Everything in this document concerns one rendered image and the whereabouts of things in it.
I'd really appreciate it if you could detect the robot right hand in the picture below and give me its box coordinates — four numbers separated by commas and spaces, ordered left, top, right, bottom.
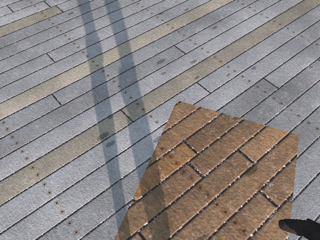
278, 218, 320, 240

